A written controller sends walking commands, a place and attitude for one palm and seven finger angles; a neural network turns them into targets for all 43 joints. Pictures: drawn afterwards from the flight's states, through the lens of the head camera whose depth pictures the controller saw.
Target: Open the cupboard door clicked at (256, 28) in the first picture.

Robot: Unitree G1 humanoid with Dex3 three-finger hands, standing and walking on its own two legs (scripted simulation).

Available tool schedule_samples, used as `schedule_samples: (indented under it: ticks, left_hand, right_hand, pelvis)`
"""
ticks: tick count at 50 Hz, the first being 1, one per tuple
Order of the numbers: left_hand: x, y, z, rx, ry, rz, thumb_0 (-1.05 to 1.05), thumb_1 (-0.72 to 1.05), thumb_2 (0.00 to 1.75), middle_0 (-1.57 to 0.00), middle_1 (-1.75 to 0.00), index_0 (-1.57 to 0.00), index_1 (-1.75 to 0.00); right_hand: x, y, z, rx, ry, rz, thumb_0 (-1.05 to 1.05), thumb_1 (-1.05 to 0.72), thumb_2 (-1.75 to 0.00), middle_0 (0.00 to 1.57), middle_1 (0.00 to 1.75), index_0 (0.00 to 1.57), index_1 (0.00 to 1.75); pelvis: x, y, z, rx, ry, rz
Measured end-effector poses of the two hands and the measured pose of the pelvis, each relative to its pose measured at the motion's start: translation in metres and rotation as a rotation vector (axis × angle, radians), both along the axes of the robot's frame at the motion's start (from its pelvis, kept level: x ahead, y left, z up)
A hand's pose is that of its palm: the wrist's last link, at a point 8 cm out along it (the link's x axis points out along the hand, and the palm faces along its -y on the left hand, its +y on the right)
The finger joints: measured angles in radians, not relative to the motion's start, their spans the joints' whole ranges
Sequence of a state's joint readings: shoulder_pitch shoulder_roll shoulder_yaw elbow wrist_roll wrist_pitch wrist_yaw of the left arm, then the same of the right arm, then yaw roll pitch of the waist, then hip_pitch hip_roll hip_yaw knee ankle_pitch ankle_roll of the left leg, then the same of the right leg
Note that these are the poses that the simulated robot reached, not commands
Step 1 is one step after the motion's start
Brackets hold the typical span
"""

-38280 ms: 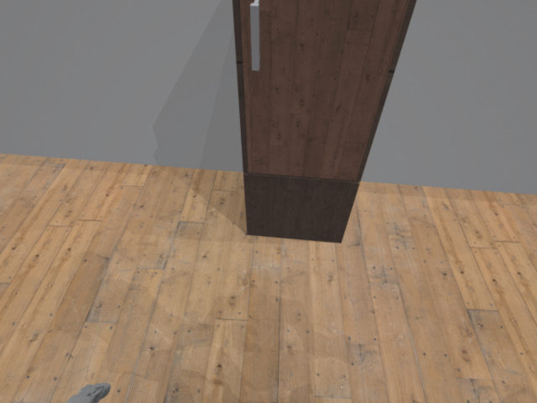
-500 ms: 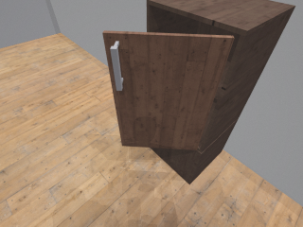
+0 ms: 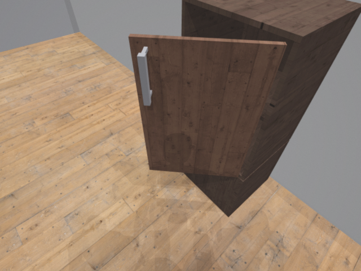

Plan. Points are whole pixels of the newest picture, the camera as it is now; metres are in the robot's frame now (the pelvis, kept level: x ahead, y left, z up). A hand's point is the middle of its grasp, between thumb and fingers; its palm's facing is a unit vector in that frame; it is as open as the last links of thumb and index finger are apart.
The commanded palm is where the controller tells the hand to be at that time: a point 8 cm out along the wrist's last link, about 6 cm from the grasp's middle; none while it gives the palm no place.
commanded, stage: look again from close up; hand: left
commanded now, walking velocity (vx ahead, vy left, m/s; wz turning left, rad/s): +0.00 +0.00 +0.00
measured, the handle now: (146, 77) +0.57 +0.13 +0.15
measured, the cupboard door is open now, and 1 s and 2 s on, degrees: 44 44 44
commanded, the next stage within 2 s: raise the hand with hooked fingers in 0.56 s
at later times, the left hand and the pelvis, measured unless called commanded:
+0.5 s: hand out of the picture +0.02 +0.14 -0.17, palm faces +0.04 -0.98 -0.17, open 7.4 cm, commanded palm none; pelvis +0.02 -0.02 +0.00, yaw +0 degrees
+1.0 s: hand (127, 213) +0.24 +0.14 +0.01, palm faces +0.01 -1.00 +0.01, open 8.1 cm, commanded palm +0.16 +0.21 -0.02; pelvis +0.03 -0.03 -0.03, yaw +1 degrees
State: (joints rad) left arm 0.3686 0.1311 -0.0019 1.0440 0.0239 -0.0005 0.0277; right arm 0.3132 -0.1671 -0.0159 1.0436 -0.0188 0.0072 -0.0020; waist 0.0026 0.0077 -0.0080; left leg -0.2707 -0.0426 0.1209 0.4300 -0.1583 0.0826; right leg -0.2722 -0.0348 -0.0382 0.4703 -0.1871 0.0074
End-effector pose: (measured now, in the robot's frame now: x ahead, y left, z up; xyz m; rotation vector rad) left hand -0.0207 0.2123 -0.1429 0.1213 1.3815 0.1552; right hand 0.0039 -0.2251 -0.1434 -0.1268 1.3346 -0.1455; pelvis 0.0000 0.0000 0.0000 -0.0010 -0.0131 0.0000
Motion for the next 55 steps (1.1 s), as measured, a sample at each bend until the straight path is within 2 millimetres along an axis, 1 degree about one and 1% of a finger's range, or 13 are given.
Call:
schedule_samples:
  ticks: [11, 23, 34, 35, 37, 40, 43, 45, 46, 48, 50, 53, 55]
  left_hand:
    - [0.018, -0.015, -0.001, -0.009, -0.016, -0.006, 0.01, 0.91, 0.9, -0.2, -0.29, -0.2, -0.3]
    - [0.032, -0.02, 0.0, -0.005, -0.016, -0.004, 0.01, 0.91, 0.9, -0.2, -0.29, -0.2, -0.3]
    - [0.037, -0.024, 0.0, -0.003, -0.008, -0.006, 0.01, 0.91, 0.9, -0.2, -0.29, -0.2, -0.3]
    - [0.044, -0.02, 0.005, 0.006, -0.035, 0.039, 0.02, 0.92, 0.9, -0.2, -0.3, -0.2, -0.3]
    - [0.076, -0.001, 0.032, 0.067, -0.25, 0.096, 0.04, 0.95, 0.9, -0.2, -0.3, -0.2, -0.31]
    - [0.137, 0.015, 0.088, 0.146, -0.623, 0.113, 0.05, 0.93, 0.88, -0.2, -0.31, -0.2, -0.32]
    - [0.197, 0.01, 0.143, 0.135, -0.979, 0.054, 0.04, 0.88, 0.87, -0.2, -0.34, -0.2, -0.35]
    - [0.227, 0.0, 0.165, 0.079, -1.178, 0.001, 0.03, 0.84, 0.85, -0.2, -0.36, -0.2, -0.37]
    - [0.236, -0.005, 0.17, 0.036, -1.258, -0.024, 0.03, 0.81, 0.85, -0.2, -0.37, -0.2, -0.38]
    - [0.244, -0.015, 0.167, -0.054, -1.356, -0.08, 0.02, 0.77, 0.83, -0.2, -0.4, -0.2, -0.4]
    - [0.24, -0.022, 0.151, -0.127, -1.369, -0.14, 0.01, 0.72, 0.81, -0.21, -0.43, -0.21, -0.43]
    - [0.217, -0.016, 0.121, -0.158, -1.268, -0.17, 0.01, 0.64, 0.78, -0.22, -0.47, -0.22, -0.48]
    - [0.197, -0.004, 0.112, -0.128, -1.205, -0.125, 0.01, 0.59, 0.76, -0.22, -0.5, -0.22, -0.5]
  right_hand:
    - [0.001, -0.002, 0.001, 0.013, 0.024, -0.009, 0.01, -0.91, -0.9, 0.2, 0.3, 0.19, 0.3]
    - [0.009, -0.008, 0.003, 0.013, 0.046, -0.008, 0.01, -0.91, -0.9, 0.2, 0.3, 0.19, 0.3]
    - [0.018, -0.011, 0.003, 0.009, 0.054, -0.001, 0.01, -0.92, -0.9, 0.2, 0.3, 0.19, 0.3]
    - [0.022, -0.014, 0.004, -0.001, 0.029, -0.001, 0.02, -0.92, -0.9, 0.2, 0.3, 0.2, 0.3]
    - [0.037, -0.022, 0.01, -0.04, -0.104, 0.013, 0.02, -0.93, -0.9, 0.2, 0.3, 0.2, 0.3]
    - [0.074, -0.034, 0.017, -0.069, -0.31, 0.03, 0.02, -0.92, -0.9, 0.2, 0.3, 0.2, 0.3]
    - [0.12, -0.045, 0.028, -0.093, -0.509, 0.058, 0.02, -0.92, -0.9, 0.2, 0.3, 0.2, 0.3]
    - [0.15, -0.05, 0.038, -0.105, -0.623, 0.076, 0.02, -0.91, -0.9, 0.2, 0.3, 0.2, 0.3]
    - [0.164, -0.052, 0.044, -0.111, -0.671, 0.085, 0.02, -0.91, -0.9, 0.2, 0.3, 0.2, 0.3]
    - [0.189, -0.056, 0.057, -0.117, -0.749, 0.108, 0.02, -0.91, -0.9, 0.2, 0.3, 0.2, 0.3]
    - [0.211, -0.058, 0.069, -0.126, -0.807, 0.144, 0.02, -0.91, -0.9, 0.2, 0.3, 0.2, 0.3]
    - [0.239, -0.06, 0.081, -0.148, -0.856, 0.194, 0.02, -0.91, -0.9, 0.2, 0.3, 0.2, 0.3]
    - [0.254, -0.059, 0.084, -0.154, -0.867, 0.219, 0.02, -0.9, -0.9, 0.2, 0.3, 0.2, 0.3]
  pelvis:
    - [0.01, -0.011, 0.002, 0.002, 0.005, 0.004]
    - [0.022, -0.02, 0.004, 0.001, 0.003, 0.006]
    - [0.029, -0.022, 0.005, -0.003, 0.0, 0.003]
    - [0.029, -0.022, 0.004, -0.005, -0.005, 0.005]
    - [0.03, -0.022, 0.001, 0.001, -0.009, 0.012]
    - [0.032, -0.02, -0.003, 0.003, -0.004, 0.037]
    - [0.031, -0.019, -0.009, -0.002, 0.012, 0.051]
    - [0.03, -0.02, -0.015, 0.0, 0.045, 0.045]
    - [0.03, -0.022, -0.019, 0.003, 0.065, 0.039]
    - [0.03, -0.027, -0.026, 0.006, 0.093, 0.026]
    - [0.032, -0.032, -0.034, 0.006, 0.112, 0.023]
    - [0.037, -0.038, -0.043, 0.002, 0.138, 0.024]
    - [0.041, -0.041, -0.046, -0.006, 0.145, 0.031]
